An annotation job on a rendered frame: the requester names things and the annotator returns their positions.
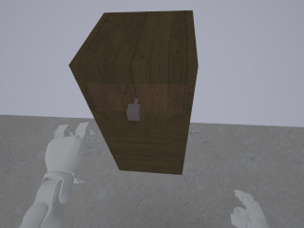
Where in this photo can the drawer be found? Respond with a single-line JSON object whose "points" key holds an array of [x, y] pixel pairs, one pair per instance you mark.
{"points": [[152, 98]]}

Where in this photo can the cabinet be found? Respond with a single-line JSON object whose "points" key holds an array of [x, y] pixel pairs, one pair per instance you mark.
{"points": [[142, 48]]}

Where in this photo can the handle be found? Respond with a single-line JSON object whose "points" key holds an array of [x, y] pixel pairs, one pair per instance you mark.
{"points": [[134, 111]]}

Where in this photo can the left robot hand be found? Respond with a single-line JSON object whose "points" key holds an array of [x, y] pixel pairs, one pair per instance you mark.
{"points": [[67, 149]]}

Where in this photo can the robot left forearm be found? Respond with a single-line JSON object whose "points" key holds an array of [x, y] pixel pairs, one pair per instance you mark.
{"points": [[48, 209]]}

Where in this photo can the right robot hand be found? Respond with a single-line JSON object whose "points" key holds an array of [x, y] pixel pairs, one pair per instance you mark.
{"points": [[242, 218]]}

